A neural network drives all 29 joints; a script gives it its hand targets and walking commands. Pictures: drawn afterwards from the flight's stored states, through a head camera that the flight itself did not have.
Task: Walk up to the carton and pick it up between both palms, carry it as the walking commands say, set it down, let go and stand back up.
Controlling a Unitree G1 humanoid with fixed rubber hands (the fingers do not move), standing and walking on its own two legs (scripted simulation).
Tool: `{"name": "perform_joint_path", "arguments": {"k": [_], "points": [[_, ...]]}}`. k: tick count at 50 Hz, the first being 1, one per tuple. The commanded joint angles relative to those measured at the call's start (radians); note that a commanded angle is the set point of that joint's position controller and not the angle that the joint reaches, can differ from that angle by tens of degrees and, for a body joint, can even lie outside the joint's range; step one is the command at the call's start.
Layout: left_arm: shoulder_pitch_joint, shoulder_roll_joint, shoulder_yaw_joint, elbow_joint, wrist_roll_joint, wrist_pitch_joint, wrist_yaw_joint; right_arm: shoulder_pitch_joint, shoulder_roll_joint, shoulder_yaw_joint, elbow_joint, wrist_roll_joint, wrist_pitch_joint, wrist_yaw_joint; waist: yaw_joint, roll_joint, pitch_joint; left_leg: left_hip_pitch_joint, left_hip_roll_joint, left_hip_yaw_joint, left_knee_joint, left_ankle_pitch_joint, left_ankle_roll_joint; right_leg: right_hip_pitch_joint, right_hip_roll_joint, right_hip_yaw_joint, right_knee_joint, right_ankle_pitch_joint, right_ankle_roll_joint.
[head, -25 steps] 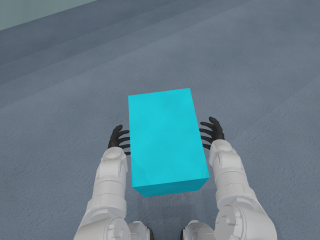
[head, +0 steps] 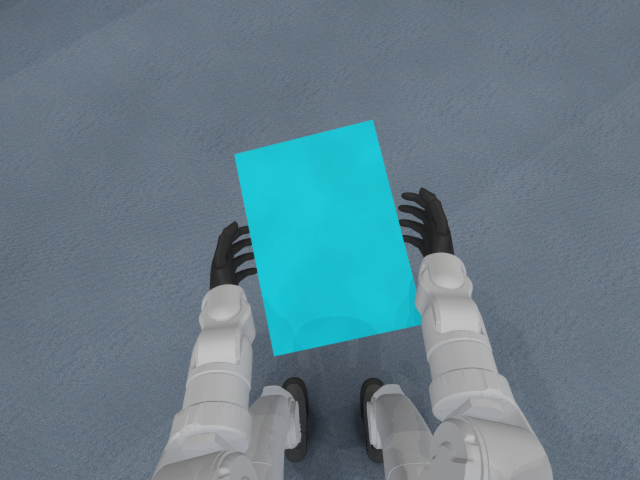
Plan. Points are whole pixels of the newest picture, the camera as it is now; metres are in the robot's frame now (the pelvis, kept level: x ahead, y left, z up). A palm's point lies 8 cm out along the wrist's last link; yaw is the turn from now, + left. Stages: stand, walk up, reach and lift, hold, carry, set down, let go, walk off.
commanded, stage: set down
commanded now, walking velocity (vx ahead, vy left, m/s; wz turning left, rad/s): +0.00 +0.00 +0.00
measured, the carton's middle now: (330, 245) +0.41 +0.00 -0.18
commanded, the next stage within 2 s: none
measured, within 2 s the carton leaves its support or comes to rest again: neither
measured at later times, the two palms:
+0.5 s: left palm (243, 277) +0.36 +0.13 -0.16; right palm (420, 276) +0.36 -0.13 -0.18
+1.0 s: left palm (255, 276) +0.38 +0.14 -0.26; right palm (408, 265) +0.40 -0.13 -0.26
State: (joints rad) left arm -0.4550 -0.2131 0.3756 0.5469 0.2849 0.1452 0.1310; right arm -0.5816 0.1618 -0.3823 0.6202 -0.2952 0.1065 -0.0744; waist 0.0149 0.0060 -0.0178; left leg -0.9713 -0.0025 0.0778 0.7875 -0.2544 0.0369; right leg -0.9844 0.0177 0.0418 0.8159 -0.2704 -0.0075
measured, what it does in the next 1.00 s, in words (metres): lowers itself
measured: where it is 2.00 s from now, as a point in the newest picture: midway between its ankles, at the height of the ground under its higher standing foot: (334, 434)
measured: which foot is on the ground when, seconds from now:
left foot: down 0.00-1.00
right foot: down 0.00-1.00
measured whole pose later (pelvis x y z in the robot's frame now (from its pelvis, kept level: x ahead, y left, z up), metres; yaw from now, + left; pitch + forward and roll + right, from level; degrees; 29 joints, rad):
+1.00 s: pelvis -0.03 -0.01 -0.15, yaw +1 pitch +39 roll +2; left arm -0.75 -0.11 0.34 0.65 0.15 0.13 0.24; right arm -0.81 0.03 -0.24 0.71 -0.07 0.14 -0.24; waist 0.02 -0.01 -0.09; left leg -1.71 -0.02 0.04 1.51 -0.48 0.02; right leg -1.72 0.05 0.04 1.53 -0.49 -0.01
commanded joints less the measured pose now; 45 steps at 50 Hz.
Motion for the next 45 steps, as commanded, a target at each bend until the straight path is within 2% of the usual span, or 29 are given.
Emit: {"name": "perform_joint_path", "arguments": {"k": [1,5,8,11,14,18,21,22,23,27,28,30,31,32,35,36,37,38,39,42,43,44,45], "points": [[-0.533,-0.713,-0.664,-0.142,-0.165,-0.121,-0.228,-0.195,0.906,0.577,0.124,0.106,-0.045,0.223,0.015,-0.047,-0.914,0.39,-0.104,-0.189,0.134,0.521,-0.034,0.186,0.119,0.079,0.091,0.431,-0.021],[-0.603,-0.665,-0.648,-0.134,-0.17,-0.138,-0.219,-0.291,0.902,0.603,0.108,0.121,-0.056,0.197,0.03,-0.08,-0.934,0.276,-0.114,-0.169,0.184,0.397,-0.025,0.132,0.121,0.074,0.141,0.356,-0.009],[-0.682,-0.627,-0.648,-0.134,-0.182,-0.142,-0.207,-0.369,0.873,0.621,0.093,0.131,-0.06,0.173,0.025,-0.088,-0.96,0.213,-0.121,-0.154,0.233,0.306,-0.024,0.086,0.124,0.07,0.184,0.271,-0.003],[-0.763,-0.593,-0.67,-0.146,-0.224,-0.137,-0.189,-0.461,0.814,0.633,0.054,0.152,-0.063,0.143,0.008,-0.074,-1.012,0.165,-0.129,-0.143,0.282,0.202,-0.025,0.053,0.126,0.061,0.233,0.164,-0.003],[-0.84,-0.564,-0.665,-0.124,-0.251,-0.119,-0.162,-0.583,0.741,0.643,0.009,0.172,-0.061,0.111,0.012,-0.064,-1.029,0.126,-0.138,-0.137,0.321,0.071,-0.022,0.001,0.128,0.047,0.29,0.026,-0.007],[-0.884,-0.56,-0.654,-0.045,-0.272,-0.072,-0.118,-0.708,0.623,0.625,-0.007,0.192,-0.043,0.079,-0.006,-0.051,-0.97,0.099,-0.148,-0.163,0.343,-0.111,-0.025,-0.085,0.13,0.018,0.349,-0.135,-0.016],[-0.873,-0.589,-0.608,0.053,-0.254,-0.03,-0.095,-0.799,0.575,0.587,0.021,0.21,-0.024,0.074,-0.001,-0.041,-0.902,0.073,-0.152,-0.19,0.353,-0.236,-0.025,-0.143,0.133,0.003,0.382,-0.227,-0.02],[-0.873,-0.605,-0.601,0.071,-0.248,-0.018,-0.092,-0.816,0.57,0.573,0.027,0.214,-0.02,0.073,-0.011,-0.044,-0.907,0.072,-0.151,-0.202,0.359,-0.261,-0.026,-0.151,0.132,-0.003,0.393,-0.237,-0.021],[-0.86,-0.615,-0.568,0.113,-0.233,-0.008,-0.092,-0.845,0.571,0.562,0.044,0.222,-0.015,0.078,0.0,-0.048,-0.878,0.057,-0.15,-0.205,0.366,-0.284,-0.023,-0.169,0.131,-0.004,0.402,-0.251,-0.02],[-0.834,-0.682,-0.482,0.199,-0.172,0.005,-0.105,-0.909,0.67,0.552,0.081,0.253,-0.007,0.104,0.049,-0.074,-0.855,-0.016,-0.151,-0.197,0.409,-0.247,-0.014,-0.21,0.134,0.005,0.437,-0.229,-0.01],[-0.836,-0.69,-0.457,0.208,-0.155,0.0,-0.114,-0.925,0.71,0.557,0.084,0.255,-0.006,0.109,0.072,-0.095,-0.854,-0.049,-0.155,-0.184,0.427,-0.22,-0.011,-0.217,0.137,0.008,0.446,-0.22,-0.005],[-0.851,-0.714,-0.453,0.18,-0.149,-0.015,-0.133,-0.925,0.771,0.568,0.071,0.265,-0.009,0.118,0.077,-0.107,-0.902,-0.083,-0.159,-0.157,0.468,-0.125,-0.008,-0.202,0.139,0.016,0.459,-0.155,0.002],[-0.865,-0.725,-0.464,0.164,-0.153,-0.022,-0.142,-0.911,0.796,0.571,0.081,0.263,-0.011,0.121,0.065,-0.11,-0.929,-0.101,-0.162,-0.148,0.494,-0.071,-0.008,-0.197,0.141,0.017,0.468,-0.112,0.005],[-0.85,-0.735,-0.469,0.162,-0.155,-0.027,-0.149,-0.904,0.813,0.587,0.07,0.266,-0.015,0.122,0.071,-0.113,-0.961,-0.095,-0.167,-0.143,0.515,-0.007,-0.01,-0.197,0.146,0.016,0.483,-0.06,0.01],[-0.846,-0.745,-0.532,0.099,-0.197,-0.046,-0.165,-0.894,0.834,0.638,-0.02,0.289,-0.031,0.112,0.054,-0.113,-1.118,-0.098,-0.176,-0.134,0.588,0.177,-0.013,-0.141,0.154,0.023,0.531,0.129,0.021],[-0.858,-0.735,-0.553,0.074,-0.217,-0.051,-0.166,-0.916,0.831,0.668,-0.063,0.306,-0.037,0.108,0.059,-0.118,-1.178,-0.091,-0.178,-0.134,0.607,0.219,-0.014,-0.12,0.154,0.026,0.551,0.175,0.023],[-0.848,-0.733,-0.573,0.068,-0.229,-0.051,-0.166,-0.903,0.828,0.684,-0.075,0.313,-0.04,0.103,0.048,-0.114,-1.211,-0.095,-0.18,-0.134,0.622,0.255,-0.017,-0.11,0.154,0.025,0.564,0.219,0.026],[-0.847,-0.728,-0.591,0.051,-0.241,-0.052,-0.166,-0.906,0.826,0.711,-0.104,0.322,-0.042,0.099,0.054,-0.116,-1.256,-0.091,-0.184,-0.132,0.637,0.288,-0.021,-0.099,0.155,0.025,0.581,0.254,0.028],[-0.866,-0.72,-0.615,0.018,-0.261,-0.054,-0.165,-0.91,0.817,0.73,-0.125,0.33,-0.043,0.095,0.046,-0.117,-1.307,-0.084,-0.188,-0.133,0.652,0.314,-0.024,-0.088,0.157,0.024,0.599,0.282,0.028],[-0.89,-0.698,-0.649,-0.016,-0.287,-0.048,-0.155,-0.907,0.777,0.755,-0.128,0.344,-0.038,0.085,0.056,-0.084,-1.337,-0.09,-0.192,-0.132,0.673,0.336,-0.039,-0.121,0.162,0.018,0.643,0.293,0.027],[-0.905,-0.691,-0.65,-0.014,-0.292,-0.045,-0.153,-0.901,0.768,0.749,-0.107,0.339,-0.034,0.082,0.05,-0.077,-1.312,-0.095,-0.192,-0.132,0.676,0.317,-0.042,-0.156,0.163,0.011,0.65,0.262,0.027],[-0.91,-0.686,-0.641,-0.005,-0.29,-0.043,-0.153,-0.904,0.761,0.739,-0.086,0.336,-0.03,0.081,0.059,-0.07,-1.273,-0.121,-0.192,-0.129,0.679,0.287,-0.044,-0.182,0.163,0.013,0.653,0.228,0.027],[-0.914,-0.681,-0.631,0.016,-0.289,-0.04,-0.156,-0.898,0.764,0.725,-0.058,0.327,-0.025,0.079,0.051,-0.074,-1.226,-0.155,-0.19,-0.127,0.683,0.245,-0.043,-0.202,0.161,0.01,0.653,0.191,0.028]]}}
